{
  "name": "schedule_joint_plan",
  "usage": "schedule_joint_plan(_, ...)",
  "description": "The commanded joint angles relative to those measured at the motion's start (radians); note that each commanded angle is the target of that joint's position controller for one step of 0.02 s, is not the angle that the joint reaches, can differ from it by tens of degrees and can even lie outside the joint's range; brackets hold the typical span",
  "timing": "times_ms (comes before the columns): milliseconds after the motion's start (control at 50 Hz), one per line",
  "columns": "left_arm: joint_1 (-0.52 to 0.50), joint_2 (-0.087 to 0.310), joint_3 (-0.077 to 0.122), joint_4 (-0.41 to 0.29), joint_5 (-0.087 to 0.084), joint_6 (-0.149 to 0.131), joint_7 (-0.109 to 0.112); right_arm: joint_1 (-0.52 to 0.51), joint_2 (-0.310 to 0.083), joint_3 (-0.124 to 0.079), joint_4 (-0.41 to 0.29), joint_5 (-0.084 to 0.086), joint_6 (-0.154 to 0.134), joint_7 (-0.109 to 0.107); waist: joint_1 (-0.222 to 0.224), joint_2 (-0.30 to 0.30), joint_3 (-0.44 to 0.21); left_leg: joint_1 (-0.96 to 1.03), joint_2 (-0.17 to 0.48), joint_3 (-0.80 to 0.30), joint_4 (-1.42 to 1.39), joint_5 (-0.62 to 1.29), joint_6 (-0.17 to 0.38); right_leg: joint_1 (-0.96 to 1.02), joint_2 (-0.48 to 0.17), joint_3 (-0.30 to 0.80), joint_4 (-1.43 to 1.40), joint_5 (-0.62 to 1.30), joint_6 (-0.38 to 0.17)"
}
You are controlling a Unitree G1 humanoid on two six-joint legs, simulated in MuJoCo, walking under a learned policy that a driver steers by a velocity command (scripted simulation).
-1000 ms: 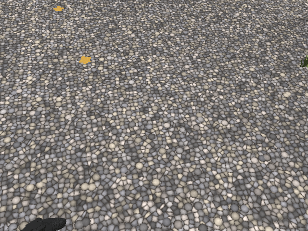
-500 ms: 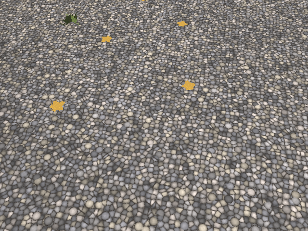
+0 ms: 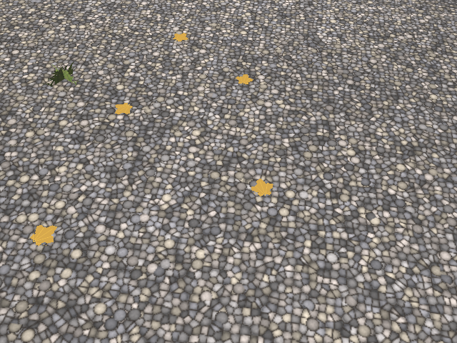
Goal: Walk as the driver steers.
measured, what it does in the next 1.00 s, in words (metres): walks ahead: right foot, then left foot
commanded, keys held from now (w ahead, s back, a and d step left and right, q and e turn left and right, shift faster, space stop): w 0.48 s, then w+e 0.52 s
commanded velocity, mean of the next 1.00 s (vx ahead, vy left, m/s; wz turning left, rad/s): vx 0.50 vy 0.00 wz -0.17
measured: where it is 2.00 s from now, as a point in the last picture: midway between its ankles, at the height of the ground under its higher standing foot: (271, 234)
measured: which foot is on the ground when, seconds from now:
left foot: down 0.00-0.18, up 0.20-0.68, down 0.70-1.00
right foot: up 0.00-0.16, down 0.18-0.72, up 0.74-1.00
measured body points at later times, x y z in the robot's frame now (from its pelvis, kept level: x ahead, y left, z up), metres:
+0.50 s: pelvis +0.27 -0.06 +0.00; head +0.29 -0.07 +0.45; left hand +0.30 +0.21 -0.12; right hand +0.44 -0.32 -0.10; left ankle +0.41 +0.12 -0.68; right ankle +0.23 -0.15 -0.75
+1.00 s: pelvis +0.53 -0.02 +0.00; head +0.55 -0.02 +0.45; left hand +0.74 +0.22 -0.11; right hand +0.51 -0.30 -0.12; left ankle +0.52 +0.09 -0.75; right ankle +0.61 -0.21 -0.67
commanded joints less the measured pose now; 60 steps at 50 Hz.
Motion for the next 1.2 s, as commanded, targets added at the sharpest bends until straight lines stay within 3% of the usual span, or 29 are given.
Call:
schedule_joint_plan(20,-0.096,0.048,0.003,-0.077,-0.007,-0.017,-0.014,-0.005,-0.177,-0.045,-0.040,0.010,-0.012,-0.009,-0.004,0.103,0.046,-0.064,0.263,-0.120,-0.102,0.167,0.160,0.076,0.029,-0.020,-0.122,0.095,-0.006)
schedule_joint_plan(120,-0.106,0.087,0.014,-0.100,-0.007,-0.028,-0.033,0.017,-0.195,-0.054,0.003,0.019,0.009,-0.017,0.019,0.127,0.043,0.084,0.324,-0.149,0.002,0.268,0.122,0.111,0.059,-0.025,-0.221,-0.052,-0.068)
schedule_joint_plan(160,0.079,0.139,0.045,-0.046,0.000,-0.030,-0.025,-0.002,-0.179,-0.045,0.005,0.015,0.021,-0.022,0.115,0.116,-0.073,0.067,0.255,-0.089,0.231,0.533,0.078,0.381,0.116,-0.081,-0.254,-0.069,-0.112)
schedule_joint_plan(180,0.249,0.207,0.067,-0.013,0.007,-0.029,-0.016,0.011,-0.132,-0.024,-0.013,-0.002,0.022,-0.027,0.176,0.038,-0.218,-0.082,0.197,-0.036,0.506,0.389,0.038,0.661,-0.011,0.053,-0.215,-0.010,-0.169)
schedule_joint_plan(200,0.326,0.301,0.089,0.006,0.013,-0.021,-0.015,0.132,-0.031,0.007,-0.037,-0.002,0.002,-0.020,0.131,-0.231,-0.341,-0.500,0.019,-0.009,0.891,-0.124,-0.042,1.019,-0.239,0.527,-0.308,-0.220,-0.336)
schedule_joint_plan(220,0.342,0.210,0.064,0.004,-0.007,-0.021,-0.018,0.086,-0.096,-0.004,-0.022,0.008,-0.018,-0.016,0.171,-0.201,-0.367,-0.633,0.022,-0.149,1.025,-0.371,-0.040,1.048,-0.254,0.702,-0.427,-0.373,-0.342)
schedule_joint_plan(240,0.276,0.171,0.050,-0.004,-0.007,-0.021,-0.015,0.000,-0.155,-0.021,-0.046,0.032,-0.029,-0.009,0.167,-0.132,-0.223,-0.715,0.076,-0.148,1.065,-0.308,-0.026,0.942,-0.230,0.567,-0.441,-0.396,-0.296)
schedule_joint_plan(260,0.212,0.149,0.043,-0.018,0.000,-0.019,-0.013,-0.064,-0.150,-0.017,-0.062,0.031,-0.033,-0.012,0.145,-0.053,-0.144,-0.701,0.128,-0.115,1.028,-0.218,-0.019,0.812,-0.192,0.449,-0.450,-0.326,-0.269)
schedule_joint_plan(280,0.161,0.122,0.035,-0.022,0.007,-0.019,-0.014,-0.100,-0.142,-0.019,-0.069,0.015,-0.031,-0.015,0.119,-0.019,-0.075,-0.670,0.159,-0.102,0.961,-0.157,-0.021,0.686,-0.157,0.366,-0.479,-0.232,-0.261)
schedule_joint_plan(300,0.133,0.098,0.026,-0.027,0.018,-0.024,-0.014,-0.085,-0.134,-0.024,-0.065,0.009,-0.021,-0.017,0.084,-0.044,-0.060,-0.605,0.187,-0.111,0.917,-0.112,-0.022,0.605,-0.131,0.311,-0.504,-0.161,-0.252)
schedule_joint_plan(380,0.133,0.120,0.034,-0.005,0.008,-0.039,-0.009,-0.079,-0.084,-0.015,-0.061,0.002,0.010,-0.020,0.050,-0.035,-0.025,-0.567,0.203,-0.092,0.794,-0.024,-0.055,0.508,-0.108,0.188,-0.591,-0.028,-0.277)
schedule_joint_plan(480,0.186,0.144,0.041,0.029,0.000,-0.027,0.010,-0.233,-0.053,-0.003,-0.093,0.001,0.000,-0.012,0.097,-0.016,0.018,-0.584,0.188,-0.067,0.499,0.229,-0.072,0.541,-0.067,0.065,-0.619,0.021,-0.238)
schedule_joint_plan(540,0.254,0.156,0.044,0.060,-0.013,-0.015,0.014,-0.340,-0.045,0.001,-0.123,0.006,-0.012,0.001,0.136,-0.008,0.047,-0.541,0.151,-0.049,0.363,0.283,-0.079,0.559,-0.067,0.069,-0.597,-0.002,-0.232)
schedule_joint_plan(600,0.282,0.166,0.050,0.076,-0.020,0.003,0.020,-0.395,-0.061,-0.002,-0.144,0.012,-0.026,0.018,0.140,-0.021,0.061,-0.520,0.129,-0.064,0.279,0.244,-0.068,0.616,-0.100,0.116,-0.540,-0.018,-0.223)
schedule_joint_plan(660,0.256,0.181,0.060,0.078,-0.021,0.016,0.028,-0.314,-0.104,-0.019,-0.125,0.011,-0.040,0.020,0.074,-0.050,0.024,-0.372,0.104,-0.056,0.219,0.158,-0.038,0.639,-0.114,0.157,-0.437,0.051,-0.192)
schedule_joint_plan(680,0.248,0.164,0.053,0.075,-0.018,0.018,0.028,-0.205,-0.136,-0.037,-0.092,0.007,-0.042,0.013,0.019,-0.039,-0.040,-0.208,0.087,-0.036,0.192,0.146,-0.014,0.612,-0.069,0.131,-0.321,0.149,-0.168)
schedule_joint_plan(700,0.242,0.110,0.034,0.059,-0.004,0.016,0.027,-0.045,-0.191,-0.059,-0.061,-0.008,-0.044,0.003,-0.050,0.004,-0.176,0.059,0.182,-0.111,0.241,0.165,0.036,0.489,-0.008,0.088,-0.086,0.077,-0.132)
schedule_joint_plan(720,0.347,0.007,0.005,0.033,0.005,0.000,0.024,0.067,-0.287,-0.082,-0.048,-0.022,-0.033,-0.005,-0.037,0.235,-0.341,0.454,0.435,-0.458,0.238,0.089,0.158,0.128,0.135,-0.008,0.289,-0.290,-0.057)
schedule_joint_plan(740,0.355,0.034,0.007,0.030,-0.020,-0.015,0.022,0.099,-0.241,-0.071,-0.037,-0.016,-0.025,-0.001,-0.047,0.351,-0.402,0.475,0.503,-0.744,0.082,-0.121,0.215,-0.033,0.158,0.075,0.473,-0.602,-0.047)
schedule_joint_plan(760,0.274,0.132,0.036,0.020,-0.044,-0.016,0.022,0.038,-0.171,-0.050,-0.041,-0.008,-0.025,-0.003,-0.051,0.232,-0.243,0.351,0.464,-0.622,0.050,-0.227,0.168,-0.104,0.098,0.103,0.550,-0.537,-0.054)
schedule_joint_plan(800,0.188,0.126,0.043,0.000,-0.030,-0.003,0.026,-0.095,-0.098,-0.025,-0.044,-0.007,-0.026,-0.002,0.001,0.154,-0.074,0.094,0.388,-0.387,-0.009,-0.118,0.123,-0.069,0.025,0.066,0.499,-0.382,-0.054)
schedule_joint_plan(840,0.215,0.089,0.048,0.004,-0.026,0.023,0.023,-0.163,-0.071,-0.021,-0.034,-0.016,-0.037,-0.001,0.054,0.189,-0.019,-0.051,0.338,-0.239,-0.073,-0.004,0.106,0.033,-0.015,0.071,0.434,-0.302,-0.046)
schedule_joint_plan(900,0.189,0.053,0.046,-0.019,-0.022,0.048,0.024,-0.169,-0.096,-0.034,-0.010,-0.019,-0.051,-0.007,0.071,0.141,0.011,-0.086,0.340,-0.112,-0.117,0.144,0.126,0.013,-0.022,0.068,0.384,-0.218,-0.029)
schedule_joint_plan(980,0.101,0.037,0.040,-0.055,-0.017,0.046,0.007,-0.146,-0.129,-0.045,0.019,-0.020,-0.044,-0.021,0.051,0.108,0.034,-0.042,0.325,0.026,-0.130,0.223,0.118,-0.011,-0.015,0.048,0.173,-0.036,-0.022)
schedule_joint_plan(1060,-0.037,0.021,0.028,-0.107,-0.014,0.040,-0.020,-0.098,-0.165,-0.057,0.043,-0.006,-0.026,-0.030,-0.001,0.085,0.076,0.022,0.340,0.111,-0.128,0.233,0.103,0.008,0.003,-0.026,-0.010,0.028,-0.041)
schedule_joint_plan(1120,-0.092,0.036,0.031,-0.146,-0.015,0.044,-0.034,-0.071,-0.187,-0.067,0.063,0.012,-0.006,-0.028,-0.008,0.089,0.094,0.125,0.369,0.141,-0.080,0.297,0.084,-0.002,0.018,-0.058,-0.077,-0.053,-0.074)
schedule_joint_plan(1160,-0.070,0.061,0.044,-0.160,-0.012,0.048,-0.039,-0.083,-0.214,-0.075,0.064,0.022,0.008,-0.030,0.024,0.112,0.062,0.167,0.373,0.172,0.025,0.567,0.064,0.077,0.066,-0.109,-0.095,-0.154,-0.111)
schedule_joint_plan(1180,-0.012,0.084,0.058,-0.152,-0.013,0.051,-0.038,-0.093,-0.228,-0.079,0.061,0.028,0.016,-0.032,0.063,0.129,0.017,0.172,0.366,0.188,0.130,0.742,0.052,0.169,0.107,-0.141,-0.095,-0.203,-0.133)
schedule_joint_plan(1200,0.126,0.124,0.084,-0.119,-0.013,0.052,-0.034,-0.120,-0.228,-0.078,0.054,0.033,0.026,-0.033,0.147,0.115,-0.047,0.135,0.330,0.217,0.330,0.859,0.024,0.344,0.163,-0.169,-0.157,-0.167,-0.162)
Next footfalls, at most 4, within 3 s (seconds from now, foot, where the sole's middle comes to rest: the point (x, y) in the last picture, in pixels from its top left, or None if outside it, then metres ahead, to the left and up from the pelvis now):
0.18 right None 0.27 -0.15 -0.78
0.70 left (191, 322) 0.56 0.09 -0.78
1.22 right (290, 255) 0.76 -0.23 -0.78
1.68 left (242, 208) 0.96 -0.09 -0.78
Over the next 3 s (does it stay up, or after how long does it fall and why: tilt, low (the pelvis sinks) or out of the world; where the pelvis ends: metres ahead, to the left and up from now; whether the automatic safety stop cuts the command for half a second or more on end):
stays up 0.81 -0.16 -0.01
